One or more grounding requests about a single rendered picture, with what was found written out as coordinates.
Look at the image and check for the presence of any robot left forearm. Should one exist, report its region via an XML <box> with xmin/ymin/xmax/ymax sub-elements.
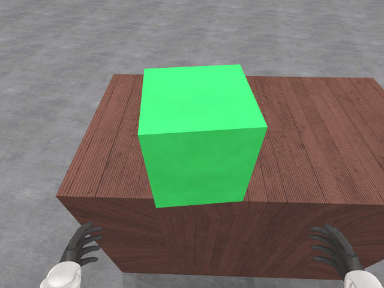
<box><xmin>40</xmin><ymin>261</ymin><xmax>81</xmax><ymax>288</ymax></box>

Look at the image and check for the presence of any robot right forearm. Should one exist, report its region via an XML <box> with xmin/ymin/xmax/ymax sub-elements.
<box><xmin>344</xmin><ymin>270</ymin><xmax>383</xmax><ymax>288</ymax></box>

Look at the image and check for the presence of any pedestal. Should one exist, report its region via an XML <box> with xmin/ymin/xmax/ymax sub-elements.
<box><xmin>56</xmin><ymin>74</ymin><xmax>384</xmax><ymax>280</ymax></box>

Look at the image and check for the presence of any carton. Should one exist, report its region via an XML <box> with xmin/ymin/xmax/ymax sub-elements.
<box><xmin>138</xmin><ymin>64</ymin><xmax>268</xmax><ymax>208</ymax></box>

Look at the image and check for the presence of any robot left hand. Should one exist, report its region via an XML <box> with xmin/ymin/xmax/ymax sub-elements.
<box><xmin>59</xmin><ymin>221</ymin><xmax>103</xmax><ymax>267</ymax></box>

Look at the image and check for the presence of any robot right hand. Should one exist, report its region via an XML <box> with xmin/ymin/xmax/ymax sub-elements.
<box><xmin>309</xmin><ymin>223</ymin><xmax>365</xmax><ymax>281</ymax></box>

